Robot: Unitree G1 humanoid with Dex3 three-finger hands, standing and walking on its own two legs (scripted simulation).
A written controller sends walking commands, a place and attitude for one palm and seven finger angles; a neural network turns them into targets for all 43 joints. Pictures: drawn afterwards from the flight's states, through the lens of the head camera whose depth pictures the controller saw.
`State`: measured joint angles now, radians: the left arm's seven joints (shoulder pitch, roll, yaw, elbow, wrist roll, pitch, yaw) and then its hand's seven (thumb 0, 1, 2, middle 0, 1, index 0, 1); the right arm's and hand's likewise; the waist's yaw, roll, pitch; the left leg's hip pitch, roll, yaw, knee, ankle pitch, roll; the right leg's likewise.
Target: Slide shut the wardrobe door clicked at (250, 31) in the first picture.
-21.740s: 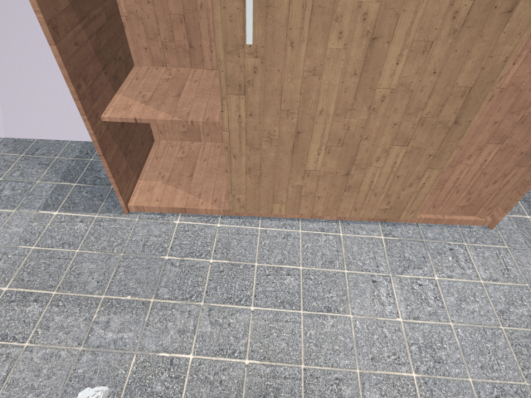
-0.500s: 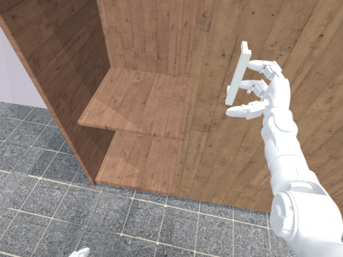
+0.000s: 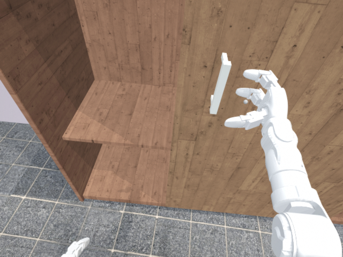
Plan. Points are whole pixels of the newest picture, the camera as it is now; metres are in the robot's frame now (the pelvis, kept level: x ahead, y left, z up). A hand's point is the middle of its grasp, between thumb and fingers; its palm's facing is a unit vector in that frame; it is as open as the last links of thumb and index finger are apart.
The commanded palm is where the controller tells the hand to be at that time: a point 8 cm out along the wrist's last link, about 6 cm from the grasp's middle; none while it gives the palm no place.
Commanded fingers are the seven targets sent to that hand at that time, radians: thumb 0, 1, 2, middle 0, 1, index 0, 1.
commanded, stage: move the hooked fingers beside the handle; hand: right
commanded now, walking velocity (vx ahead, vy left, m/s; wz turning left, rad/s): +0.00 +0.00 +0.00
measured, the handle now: (218, 85) +0.49 -0.06 +0.17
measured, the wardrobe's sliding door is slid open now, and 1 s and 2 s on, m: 0.49 0.49 0.49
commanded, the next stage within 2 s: feel for the door with the fingertips in 0.58 s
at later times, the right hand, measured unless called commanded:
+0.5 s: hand (246, 101) +0.43 -0.12 +0.17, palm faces +0.00 +1.00 +0.01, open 14.0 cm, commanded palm +0.40 -0.17 +0.17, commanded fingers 0.00 0.50 -0.30 0.30 1.20 0.30 1.20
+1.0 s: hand (233, 101) +0.42 -0.09 +0.18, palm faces -0.02 +1.00 +0.01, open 14.0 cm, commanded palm +0.40 -0.14 +0.17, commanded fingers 0.00 0.50 -0.30 0.30 1.20 0.30 1.20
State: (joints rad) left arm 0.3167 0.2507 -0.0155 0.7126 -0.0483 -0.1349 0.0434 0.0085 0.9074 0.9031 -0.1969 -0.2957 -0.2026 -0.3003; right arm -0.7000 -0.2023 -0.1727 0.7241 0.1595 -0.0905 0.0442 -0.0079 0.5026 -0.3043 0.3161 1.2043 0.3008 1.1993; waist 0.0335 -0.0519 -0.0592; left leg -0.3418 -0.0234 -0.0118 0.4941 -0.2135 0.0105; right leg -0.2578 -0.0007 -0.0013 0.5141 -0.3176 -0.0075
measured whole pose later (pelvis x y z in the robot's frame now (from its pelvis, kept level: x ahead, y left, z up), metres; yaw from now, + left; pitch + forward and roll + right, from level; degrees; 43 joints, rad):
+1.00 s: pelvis +0.00 +0.00 +0.00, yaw +0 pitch +1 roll +0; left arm 0.25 0.22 -0.04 0.72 -0.04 -0.12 0.05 0.01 0.91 0.90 -0.20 -0.30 -0.20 -0.30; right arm -0.67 -0.11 -0.09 0.60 0.15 0.01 -0.04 -0.01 0.50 -0.30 0.30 1.20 0.30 1.20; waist 0.02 -0.05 -0.04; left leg -0.28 -0.01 -0.01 0.46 -0.20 0.01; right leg -0.19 0.01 0.00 0.47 -0.30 -0.01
